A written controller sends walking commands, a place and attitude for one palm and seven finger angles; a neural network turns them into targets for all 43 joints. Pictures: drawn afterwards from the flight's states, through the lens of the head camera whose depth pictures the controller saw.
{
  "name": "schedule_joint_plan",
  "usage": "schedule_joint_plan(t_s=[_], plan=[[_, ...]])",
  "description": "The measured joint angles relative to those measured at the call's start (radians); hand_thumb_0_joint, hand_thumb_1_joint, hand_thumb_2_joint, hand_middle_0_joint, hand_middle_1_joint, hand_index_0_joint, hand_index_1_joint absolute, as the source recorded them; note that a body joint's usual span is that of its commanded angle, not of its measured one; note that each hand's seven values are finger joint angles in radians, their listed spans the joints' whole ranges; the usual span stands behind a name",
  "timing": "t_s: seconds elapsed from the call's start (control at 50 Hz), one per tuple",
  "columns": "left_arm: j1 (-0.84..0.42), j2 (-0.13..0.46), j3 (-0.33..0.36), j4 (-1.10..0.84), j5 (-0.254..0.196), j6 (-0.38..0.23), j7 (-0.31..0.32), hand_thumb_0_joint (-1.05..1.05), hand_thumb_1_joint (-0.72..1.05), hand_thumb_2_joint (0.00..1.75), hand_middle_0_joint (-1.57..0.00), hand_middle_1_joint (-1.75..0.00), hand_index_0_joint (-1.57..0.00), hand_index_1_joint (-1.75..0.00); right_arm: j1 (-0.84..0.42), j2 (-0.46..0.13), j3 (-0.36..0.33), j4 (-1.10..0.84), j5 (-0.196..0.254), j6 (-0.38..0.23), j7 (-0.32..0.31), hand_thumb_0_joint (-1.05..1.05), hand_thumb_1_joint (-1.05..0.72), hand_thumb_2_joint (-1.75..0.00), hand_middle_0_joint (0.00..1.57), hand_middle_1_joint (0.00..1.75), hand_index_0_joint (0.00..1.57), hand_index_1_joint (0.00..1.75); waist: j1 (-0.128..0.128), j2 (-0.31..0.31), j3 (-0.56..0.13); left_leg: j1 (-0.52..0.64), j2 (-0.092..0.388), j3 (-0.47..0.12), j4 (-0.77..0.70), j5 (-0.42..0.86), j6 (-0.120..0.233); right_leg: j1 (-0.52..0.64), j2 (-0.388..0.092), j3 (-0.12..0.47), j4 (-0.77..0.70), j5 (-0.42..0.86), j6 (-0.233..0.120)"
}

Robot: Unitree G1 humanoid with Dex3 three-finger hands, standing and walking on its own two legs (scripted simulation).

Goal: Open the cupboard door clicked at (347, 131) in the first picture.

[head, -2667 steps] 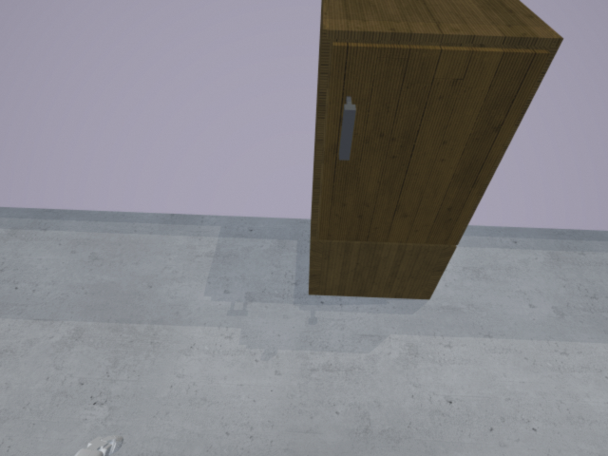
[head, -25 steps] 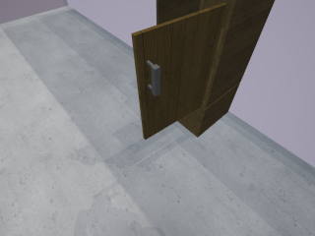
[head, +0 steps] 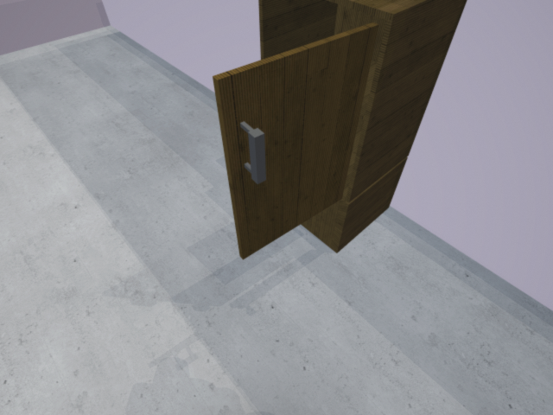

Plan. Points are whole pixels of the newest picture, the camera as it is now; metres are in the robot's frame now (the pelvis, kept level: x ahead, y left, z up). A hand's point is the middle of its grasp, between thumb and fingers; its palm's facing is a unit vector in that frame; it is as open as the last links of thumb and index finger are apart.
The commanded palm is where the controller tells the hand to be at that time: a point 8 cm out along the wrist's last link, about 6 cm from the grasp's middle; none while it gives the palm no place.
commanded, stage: look to check the result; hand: left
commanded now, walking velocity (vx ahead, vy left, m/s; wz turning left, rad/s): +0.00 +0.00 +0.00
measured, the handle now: (252, 152) +0.62 +0.09 +0.01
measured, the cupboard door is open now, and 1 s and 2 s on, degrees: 84 84 84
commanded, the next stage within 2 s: stand and wait in 0.58 s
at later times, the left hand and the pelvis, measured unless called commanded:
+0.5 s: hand out of the picture +0.00 +0.16 -0.17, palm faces +0.05 -0.98 -0.19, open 7.4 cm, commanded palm none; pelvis +0.02 -0.01 +0.00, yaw +0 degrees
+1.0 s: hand out of the picture +0.02 +0.16 -0.17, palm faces +0.04 -0.98 -0.21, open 7.4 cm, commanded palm none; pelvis +0.03 -0.02 +0.00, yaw +0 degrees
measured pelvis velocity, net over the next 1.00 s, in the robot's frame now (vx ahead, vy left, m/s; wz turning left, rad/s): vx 0.03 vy -0.02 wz -0.01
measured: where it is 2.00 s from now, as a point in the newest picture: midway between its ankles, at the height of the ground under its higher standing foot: outside the picture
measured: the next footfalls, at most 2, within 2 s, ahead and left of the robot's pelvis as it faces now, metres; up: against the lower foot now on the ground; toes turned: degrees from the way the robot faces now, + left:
none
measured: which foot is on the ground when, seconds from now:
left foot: down 0.00-1.00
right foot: down 0.00-1.00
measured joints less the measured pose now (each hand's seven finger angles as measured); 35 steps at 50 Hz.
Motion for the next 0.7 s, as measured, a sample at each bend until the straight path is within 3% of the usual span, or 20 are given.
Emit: schedule_joint_plan(t_s=[0.7], plan=[[0.046, -0.021, 0.002, 0.011, -0.003, -0.002, 0.004, 0.00, 0.91, 0.90, -0.20, -0.29, -0.20, -0.30, 0.004, 0.009, -0.001, 0.004, 0.003, -0.001, -0.014, 0.00, -0.91, -0.90, 0.20, 0.30, 0.20, 0.30, 0.010, -0.002, 0.016, 0.027, 0.016, -0.002, -0.003, -0.031, -0.017, 0.037, 0.017, 0.001, -0.027, -0.017, -0.016]])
